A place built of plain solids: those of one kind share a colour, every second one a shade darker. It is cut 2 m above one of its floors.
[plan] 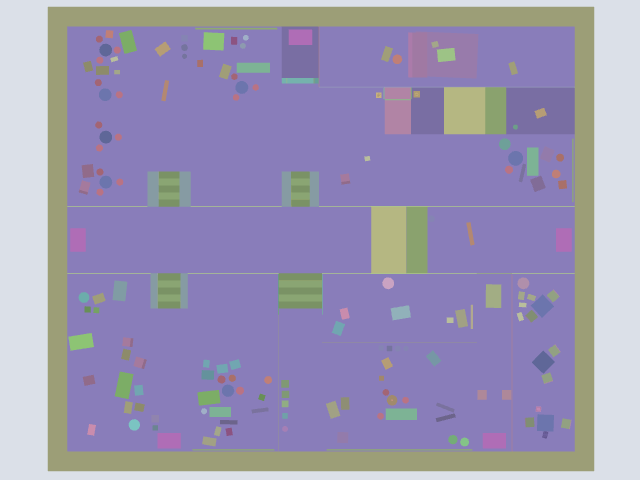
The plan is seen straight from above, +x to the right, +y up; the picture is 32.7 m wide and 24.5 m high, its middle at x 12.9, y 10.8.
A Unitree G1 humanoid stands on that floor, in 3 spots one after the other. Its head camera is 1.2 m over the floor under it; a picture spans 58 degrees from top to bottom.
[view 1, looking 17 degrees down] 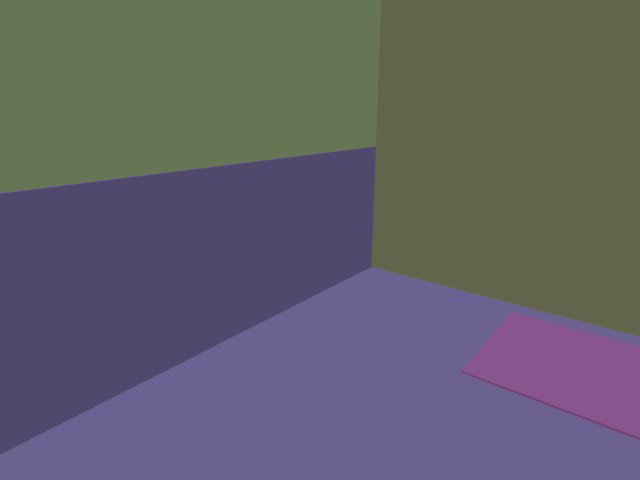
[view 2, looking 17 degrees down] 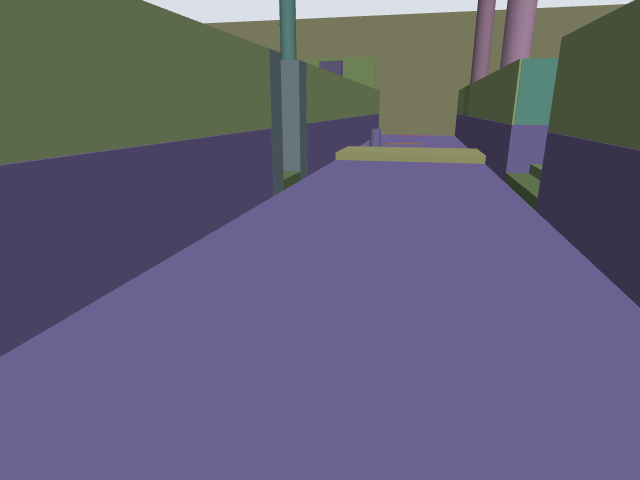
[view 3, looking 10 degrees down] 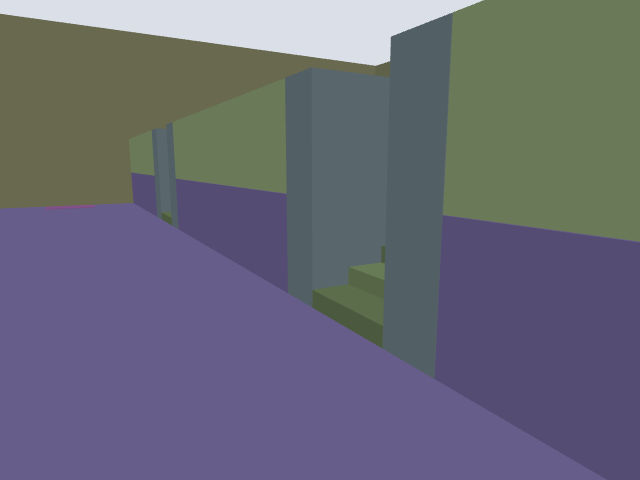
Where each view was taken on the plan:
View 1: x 2.75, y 10.80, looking -141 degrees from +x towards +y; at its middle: floor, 2.83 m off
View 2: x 5.20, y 10.50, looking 13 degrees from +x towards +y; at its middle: floor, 4.10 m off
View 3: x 14.50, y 10.80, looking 150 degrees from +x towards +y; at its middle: flank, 3.61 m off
